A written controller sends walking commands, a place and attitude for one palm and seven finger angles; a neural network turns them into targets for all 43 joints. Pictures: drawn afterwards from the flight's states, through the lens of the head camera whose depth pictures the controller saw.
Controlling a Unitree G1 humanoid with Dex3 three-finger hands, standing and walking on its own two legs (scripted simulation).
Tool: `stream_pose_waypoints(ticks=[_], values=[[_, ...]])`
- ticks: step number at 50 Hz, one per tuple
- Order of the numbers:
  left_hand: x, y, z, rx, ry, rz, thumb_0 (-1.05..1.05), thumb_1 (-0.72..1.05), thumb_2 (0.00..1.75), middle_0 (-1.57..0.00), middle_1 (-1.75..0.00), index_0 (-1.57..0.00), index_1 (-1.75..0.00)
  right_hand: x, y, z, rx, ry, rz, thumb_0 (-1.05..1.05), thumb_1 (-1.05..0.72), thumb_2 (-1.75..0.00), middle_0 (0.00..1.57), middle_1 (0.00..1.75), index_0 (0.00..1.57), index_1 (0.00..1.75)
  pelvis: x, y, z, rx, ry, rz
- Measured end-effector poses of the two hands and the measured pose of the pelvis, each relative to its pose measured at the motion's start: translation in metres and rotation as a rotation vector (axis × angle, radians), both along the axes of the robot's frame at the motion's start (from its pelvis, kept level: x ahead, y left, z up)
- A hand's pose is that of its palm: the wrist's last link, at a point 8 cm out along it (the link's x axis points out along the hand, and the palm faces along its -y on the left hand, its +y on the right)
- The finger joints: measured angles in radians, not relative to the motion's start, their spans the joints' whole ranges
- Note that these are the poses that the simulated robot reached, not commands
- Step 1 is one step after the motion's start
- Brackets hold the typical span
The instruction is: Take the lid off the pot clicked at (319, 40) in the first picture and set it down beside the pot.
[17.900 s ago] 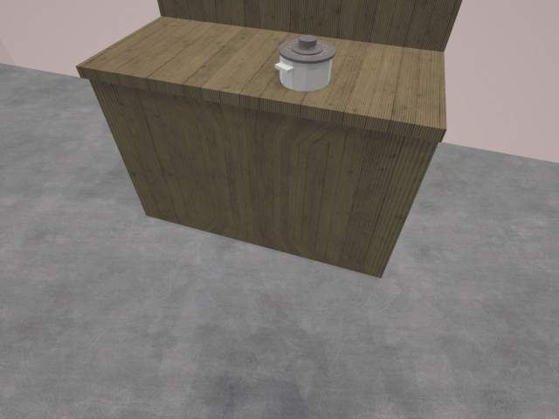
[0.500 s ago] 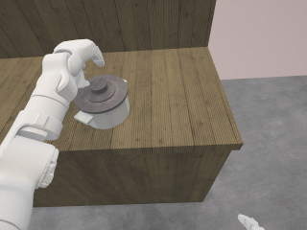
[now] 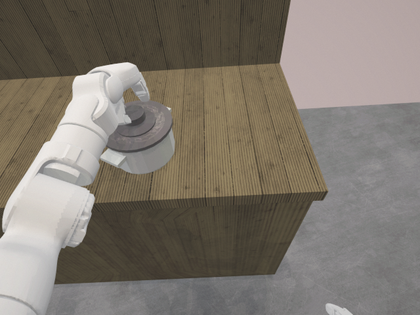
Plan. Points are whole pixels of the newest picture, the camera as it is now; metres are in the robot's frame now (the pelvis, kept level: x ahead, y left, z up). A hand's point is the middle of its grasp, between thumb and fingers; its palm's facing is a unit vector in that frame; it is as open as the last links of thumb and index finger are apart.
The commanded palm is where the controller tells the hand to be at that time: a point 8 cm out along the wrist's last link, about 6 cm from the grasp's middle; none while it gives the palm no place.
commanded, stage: lower the open fingers around the knob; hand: left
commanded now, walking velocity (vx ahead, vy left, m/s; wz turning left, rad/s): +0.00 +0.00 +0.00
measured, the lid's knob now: (132, 115) +0.51 +0.16 +0.11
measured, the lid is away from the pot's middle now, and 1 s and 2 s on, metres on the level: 0.00 0.00 0.00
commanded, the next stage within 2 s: close the fingers and squeeze the knob in 0.56 s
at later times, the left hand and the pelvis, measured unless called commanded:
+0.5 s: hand (125, 114) +0.49 +0.17 +0.13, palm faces -0.39 -0.07 -0.92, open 10.2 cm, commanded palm +0.48 +0.17 +0.19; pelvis +0.01 +0.00 +0.00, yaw -1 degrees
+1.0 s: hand (120, 115) +0.49 +0.18 +0.13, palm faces -0.39 -0.07 -0.92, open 9.9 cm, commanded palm +0.49 +0.17 +0.19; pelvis +0.01 +0.01 +0.00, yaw -1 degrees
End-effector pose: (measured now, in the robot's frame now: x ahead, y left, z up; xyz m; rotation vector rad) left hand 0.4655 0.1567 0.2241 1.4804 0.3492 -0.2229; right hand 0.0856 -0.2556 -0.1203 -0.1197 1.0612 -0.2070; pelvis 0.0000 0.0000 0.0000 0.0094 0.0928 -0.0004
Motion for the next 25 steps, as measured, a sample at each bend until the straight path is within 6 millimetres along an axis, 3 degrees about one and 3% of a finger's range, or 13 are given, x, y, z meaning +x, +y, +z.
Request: stream_pose_waypoints(ticks=[8,14,25], values=[[0.009,-0.002,-0.016,0.024,0.020,-0.022,0.00,-0.33,1.49,-0.84,-0.08,-0.84,-0.08,-0.030,-0.011,-0.001,-0.030,0.068,-0.045,0.00,-0.91,-0.90,0.20,0.30,0.20,0.30,0.000,-0.001,0.000,-0.001,0.016,-0.011],[0.018,0.005,-0.025,0.020,0.034,-0.009,0.00,-0.33,1.49,-0.84,-0.08,-0.84,-0.08,-0.042,-0.015,0.000,-0.046,0.096,-0.082,0.00,-0.91,-0.90,0.20,0.30,0.20,0.30,0.004,-0.001,0.000,-0.003,0.026,-0.020],[0.024,0.012,-0.035,-0.001,0.029,-0.026,0.00,-0.32,1.49,-0.84,-0.08,-0.84,-0.08,-0.029,-0.010,0.000,-0.037,0.094,-0.081,0.00,-0.91,-0.90,0.20,0.30,0.20,0.30,0.014,0.002,0.000,-0.006,0.042,-0.025]])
